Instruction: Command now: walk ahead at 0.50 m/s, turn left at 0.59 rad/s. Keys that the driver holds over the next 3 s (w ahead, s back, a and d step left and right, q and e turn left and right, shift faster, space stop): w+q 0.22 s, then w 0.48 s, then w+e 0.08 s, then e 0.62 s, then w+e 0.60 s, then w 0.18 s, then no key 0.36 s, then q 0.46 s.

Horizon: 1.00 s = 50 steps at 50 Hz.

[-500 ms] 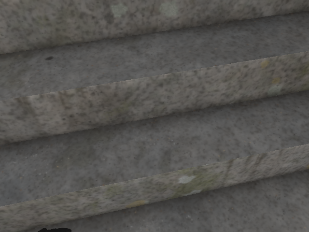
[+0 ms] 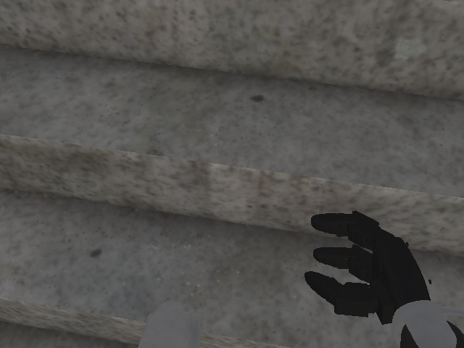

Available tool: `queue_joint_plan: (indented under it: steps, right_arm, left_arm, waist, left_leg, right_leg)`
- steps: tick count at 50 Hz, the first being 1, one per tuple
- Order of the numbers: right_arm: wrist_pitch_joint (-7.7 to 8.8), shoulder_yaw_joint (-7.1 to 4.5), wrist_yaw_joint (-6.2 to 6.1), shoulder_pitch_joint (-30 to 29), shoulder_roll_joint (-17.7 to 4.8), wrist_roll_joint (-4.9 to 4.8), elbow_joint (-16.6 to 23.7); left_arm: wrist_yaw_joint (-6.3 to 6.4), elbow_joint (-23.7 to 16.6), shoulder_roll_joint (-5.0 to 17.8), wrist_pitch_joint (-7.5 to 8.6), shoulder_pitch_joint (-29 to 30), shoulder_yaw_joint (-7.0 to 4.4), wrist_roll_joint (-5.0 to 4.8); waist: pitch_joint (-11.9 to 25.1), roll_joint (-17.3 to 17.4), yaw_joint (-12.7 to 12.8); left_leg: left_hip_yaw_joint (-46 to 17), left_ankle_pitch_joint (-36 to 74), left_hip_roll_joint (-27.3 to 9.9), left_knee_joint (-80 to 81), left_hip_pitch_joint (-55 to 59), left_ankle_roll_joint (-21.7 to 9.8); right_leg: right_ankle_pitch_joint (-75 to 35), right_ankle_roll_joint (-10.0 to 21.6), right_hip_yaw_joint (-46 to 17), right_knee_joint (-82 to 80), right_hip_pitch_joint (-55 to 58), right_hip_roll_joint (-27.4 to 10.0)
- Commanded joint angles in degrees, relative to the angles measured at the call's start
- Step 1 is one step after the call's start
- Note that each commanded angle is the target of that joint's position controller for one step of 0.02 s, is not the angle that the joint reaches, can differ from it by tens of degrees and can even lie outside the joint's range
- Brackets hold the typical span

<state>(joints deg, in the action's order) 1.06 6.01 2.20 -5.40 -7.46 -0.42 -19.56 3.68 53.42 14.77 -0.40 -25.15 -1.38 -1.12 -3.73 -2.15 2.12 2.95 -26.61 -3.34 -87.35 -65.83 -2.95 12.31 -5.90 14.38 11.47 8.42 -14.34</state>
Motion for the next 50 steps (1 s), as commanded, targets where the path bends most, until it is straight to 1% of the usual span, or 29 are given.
queue_joint_plan:
  steps: [1, 2, 3, 4, 6, 9, 10, 13, 17, 21, 22, 24, 25, 26, 27, 28, 29, 30, 31, 32, 34, 40, 43, 44, 45, 46, 47, 48, 50]
  right_arm:
    - [-0.13, -12.17, -2.71, 30.7, -27.6, 1.74, -7.5]
    - [-1.33, -11.99, -4.65, 32.4, -29.6, 3.72, -10.9]
    - [-0.76, -9.78, -3.67, 31.1, -23.6, 4.68, -12.0]
    - [-0.95, -9.5, -2.33, 33.9, -20.1, 1.56, -17.5]
    - [-0.34, -8.01, -0.82, 30.7, -11.5, -0.48, -24.7]
    - [0.61, -6.01, -0.6, 19.7, -4.2, 1.23, -25.2]
    - [1.57, -5.61, -0.81, 17.4, -4.1, 3.23, -22.8]
    - [1.07, -3.74, -2.02, 20.6, -2.9, 4.47, -24.6]
    - [-0.96, -3.37, -2.28, 29.2, -3.6, 2.84, -28.6]
    - [-1.45, -6.15, -7.38, 37.6, -10.6, 3.23, -30.1]
    - [-5.46, -7.06, -7.48, 28.6, -12.3, -0.26, -28.5]
    - [-5.95, -9.45, -5.99, 30.6, -18.5, 2.76, -27.8]
    - [-5.7, -9.51, -5.63, 28.4, -20.6, 1.82, -28.4]
    - [-4.92, -8.72, -4.99, 24.3, -17.9, 1.1, -27.6]
    - [-3.51, -8.4, -3.82, 25.6, -15.1, 2.79, -25.4]
    - [-1.42, -7.97, -4.29, 19.8, -10.2, 1.68, -25.3]
    - [0.01, -6.67, -2.91, 15.9, -7.2, -0.65, -23.1]
    - [0.05, -5.21, -2.81, 17.6, -2.7, -0.38, -20.7]
    - [-0.82, -5.57, -2.99, 23.0, -3.6, 1.08, -22.0]
    - [-1.5, -5.95, -3.76, 26.3, -5.1, 2.06, -23.3]
    - [-2.46, -5.77, -4.37, 27.9, -5.3, 1.58, -24.6]
    - [-0.45, -4.56, -3.44, 16.1, -6.4, -0.14, -17.8]
    - [-1.76, -4.64, -3.51, 20.2, -7.2, 3.63, -18.6]
    - [-2.03, -4.78, -3.95, 24.5, -5.9, 2.14, -20.9]
    - [-1.29, -6.13, -4.25, 35.7, -9.5, 3.83, -25.1]
    - [-0.66, -7.89, -4.4, 36.1, -16.6, 4.95, -26.9]
    - [-0.19, -6.56, -4.92, 27.8, -12.6, 4.42, -24.4]
    - [-0.94, -4.83, -5.18, 22.7, -7.3, 4.7, -21.6]
    - [-0.17, -7.41, -5.46, 8.1, -12.4, 0.67, -14.4]
  left_arm:
    - [-1.75, -11.9, 15.2, 3.97, 9.8, -3.35, 0.53]
    - [-5.0, -7.3, 11.9, 6.19, 2.4, -2.63, 1.73]
    - [-6.64, -6.4, 8.9, 6.08, 4.6, -3.34, 0.85]
    - [-6.87, -10.5, 4.4, 5.78, 12.4, -2.11, 1.09]
    - [-5.43, -17.1, -3.9, 5.12, 22.8, 0.91, 3.08]
    - [-5.94, -19.3, -7.5, 5.13, 15.9, 4.21, 2.76]
    - [-5.93, -19.8, -3.6, 4.09, 14.3, 3.94, 2.25]
    - [-5.44, -21.1, -7.5, 3.04, 14.2, 5.89, 1.02]
    - [-4.57, -26.2, -9.0, 2.7, 24.5, 8.08, 0.89]
    - [-3.02, -32.3, -13.0, 2.59, 36.0, 10.23, 2.13]
    - [-1.67, -30.0, -8.3, 2.81, 27.8, 8.47, 2.17]
    - [0.37, -24.9, -5.3, 2.6, 19.4, 5.5, 1.17]
    - [0.9, -21.8, -1.5, 2.27, 11.1, 3.63, 0.62]
    - [0.36, -17.3, 1.9, 2.04, 6.5, 2.34, 1.22]
    - [0.92, -16.2, 7.0, 1.1, -0.2, 0.42, 4.23]
    - [-0.24, -16.7, 4.3, -3.82, 4.4, 1.32, 5.1]
    - [1.06, -17.9, 0.4, -5.0, 11.0, 2.14, 4.78]
    - [1.03, -17.0, -2.8, -4.34, 17.6, 2.83, 2.66]
    - [0.63, -14.7, -5.3, -3.59, 20.2, 2.59, 0.2]
    - [0.04, -13.0, -4.8, -2.78, 20.4, 2.11, 0.9]
    - [-0.18, -10.0, -5.0, -1.2, 20.7, 2.17, 1.65]
    - [0.04, -12.9, 2.1, 0.66, 15.7, 0.96, 2.66]
    - [0.75, -15.2, 3.5, -1.65, 23.2, 0.47, 1.66]
    - [1.36, -15.0, 2.8, -2.72, 21.4, 0.7, 0.88]
    - [0.55, -18.3, 0.7, -3.5, 24.7, 0.77, 1.05]
    - [-1.41, -21.6, -1.5, -2.92, 24.6, 0.46, 0.33]
    - [-3.22, -19.0, -2.6, -1.62, 16.9, -0.75, -0.37]
    - [-4.48, -18.5, -3.7, -0.58, 15.4, -1.19, -2.26]
    - [-5.06, -20.1, 2.1, -1.86, 8.3, -0.61, 1.55]
  waist:
    - [30.2, 13.9, -16.7]
    - [42.4, 28.7, -11.2]
    - [40.9, 19.1, -10.6]
    - [31.1, 15.8, -10.3]
    - [7.5, 8.9, -5.2]
    - [5.2, 3.2, 3.7]
    - [3.7, -3.8, 3.5]
    - [4.4, 3.5, 4.0]
    - [0.7, 3.8, -0.1]
    - [8.4, 9.9, -6.5]
    - [10.7, 14.3, 0.2]
    - [23.3, 22.4, 2.1]
    - [23.7, 24.0, 5.0]
    - [20.7, 16.8, 5.6]
    - [26.3, -5.1, 4.9]
    - [25.3, -29.1, 5.2]
    - [17.6, -21.2, 4.1]
    - [6.7, -13.4, -1.5]
    - [-2.9, -3.1, -6.5]
    - [-3.4, 4.0, -8.3]
    - [-2.1, 3.0, -8.4]
    - [8.2, -1.6, -3.8]
    - [12.1, -7.8, -8.5]
    - [12.9, -7.8, -9.8]
    - [14.6, 0.4, -14.2]
    - [14.9, 19.9, -12.1]
    - [17.5, 24.4, -6.3]
    - [17.6, 16.7, -1.3]
    - [11.9, 6.8, 10.1]
  left_leg:
    - [-35.3, 13.2, -0.2, 43.4, 69.0, -10.7]
    - [-61.1, 21.2, -11.0, 62.2, 73.4, -14.0]
    - [-61.1, 2.6, -12.4, 65.9, 69.5, -10.9]
    - [-57.5, -22.5, -8.8, 66.8, 63.1, -9.6]
    - [-45.8, -22.8, -3.8, 64.5, 45.0, -6.3]
    - [-31.4, 1.6, -2.9, 60.6, 38.4, -4.2]
    - [-30.4, 16.7, -3.5, 59.9, 36.3, -2.3]
    - [-17.5, 29.9, -2.5, 61.2, 35.6, -3.5]
    - [-13.6, 19.4, -0.2, 67.7, 37.9, -2.7]
    - [-20.7, 45.5, -7.7, 77.2, 54.2, -5.5]
    - [-7.6, 57.0, -0.4, 74.5, 55.7, -7.3]
    - [-8.9, 111.5, -6.1, 69.9, 56.9, -13.0]
    - [-9.0, 117.9, -9.0, 66.8, 62.4, -13.3]
    - [-6.8, 113.9, -7.1, 58.4, 64.0, -13.0]
    - [-8.1, 83.6, -1.6, 40.5, 50.7, -7.4]
    - [-7.8, 15.5, 10.4, 11.6, 37.3, -2.3]
    - [-12.3, -4.9, 14.5, -23.1, 27.1, 1.6]
    - [-17.4, -7.2, 11.7, -31.0, 21.8, -0.2]
    - [-14.6, -4.9, 8.8, -20.4, 25.5, -1.4]
    - [-9.7, -0.3, 8.4, -15.0, 26.9, -0.6]
    - [-5.1, 8.7, 9.8, -23.2, 28.4, 2.1]
    - [-5.7, 17.8, 2.0, -9.3, 15.0, 2.0]
    - [-2.1, 24.1, 0.7, 32.2, 39.5, 0.4]
    - [1.7, 27.4, 2.3, 46.7, 46.0, 0.9]
    - [-5.2, 38.7, -0.7, 57.0, 59.2, -1.6]
    - [-21.9, 58.6, -10.6, 65.9, 72.1, -6.9]
    - [-23.0, 82.7, -14.2, 54.3, 73.9, -5.8]
    - [-16.1, 84.8, -10.9, 51.8, 75.3, -3.7]
    - [-18.4, 63.3, -9.8, 49.9, 62.7, -5.1]
  right_leg:
    - [-42.5, 5.3, -8.9, 49.6, -33.2, 7.2]
    - [-2.2, 5.3, -21.8, 80.0, -37.6, 16.6]
    - [-0.9, 6.0, -28.0, 94.4, -45.2, 16.0]
    - [-1.5, 8.6, -23.4, 102.1, -53.2, 15.9]
    - [-0.1, 10.3, -20.4, 108.5, -64.3, 14.9]
    - [-9.7, 13.3, -22.0, 116.0, -68.6, 13.4]
    - [-12.2, 11.8, -22.4, 116.9, -69.8, 13.0]
    - [-9.3, 9.9, -17.6, 126.7, -76.0, 14.9]
    - [-8.3, 8.3, -12.8, 120.3, -86.8, 13.4]
    - [-6.4, 2.4, -6.5, 102.8, -86.1, 10.6]
    - [6.1, 4.0, -6.4, 78.7, -67.2, 11.8]
    - [14.8, 6.8, -0.4, 68.6, -37.9, 19.6]
    - [14.5, 7.6, -4.1, 60.5, -34.3, 19.1]
    - [11.7, 9.1, -8.6, 50.9, -32.5, 17.8]
    - [-14.5, 18.8, -36.6, 39.9, -17.3, 3.4]
    - [15.3, 33.6, -58.2, 17.4, -22.0, 2.8]
    - [42.3, 33.9, -65.2, 8.4, -34.7, 0.1]
    - [49.1, 28.7, -61.7, 15.3, -47.8, 1.0]
    - [41.7, 21.3, -47.1, 23.2, -59.1, 4.1]
    - [35.7, 16.7, -36.4, 26.8, -59.9, 6.3]
    - [25.5, 17.5, -28.7, 29.3, -60.2, 6.4]
    - [18.0, 20.6, -36.5, 27.0, -40.9, 4.3]
    - [-6.6, 16.4, -21.8, 30.8, -51.2, 10.9]
    - [-2.4, 14.7, -19.9, 35.6, -49.2, 11.6]
    - [-0.1, 7.3, -11.6, 48.7, -54.3, 19.0]
    - [11.6, 0.6, -6.6, 66.0, -63.2, 26.5]
    - [25.2, 0.2, -17.5, 90.2, -66.9, 24.5]
    - [24.6, 0.3, -19.8, 96.8, -70.2, 24.4]
    - [18.3, 0.5, -20.1, 69.7, -59.8, 16.1]
